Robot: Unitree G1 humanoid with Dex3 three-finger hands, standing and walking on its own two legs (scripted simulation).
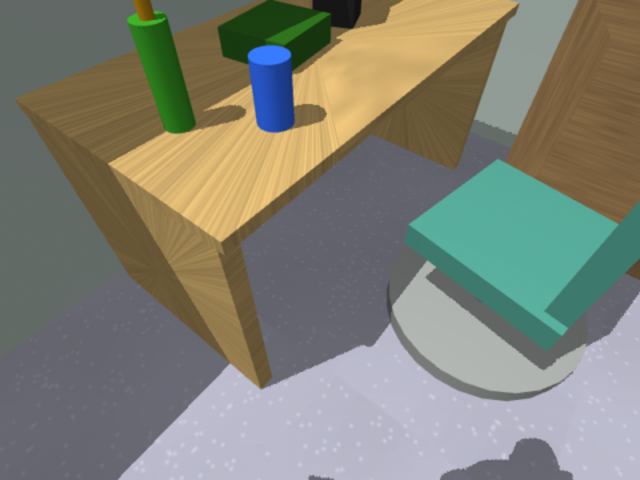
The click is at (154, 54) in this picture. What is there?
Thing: necked bottle
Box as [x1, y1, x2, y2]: [127, 0, 195, 133]
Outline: 133,0 137,12 131,15 127,19 164,127 167,131 173,133 187,131 194,126 195,121 166,16 162,12 153,11 149,0
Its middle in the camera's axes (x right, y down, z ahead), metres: -0.32 -0.35 +0.78
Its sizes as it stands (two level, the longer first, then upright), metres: 0.070 0.070 0.278
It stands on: a support 0.74 m high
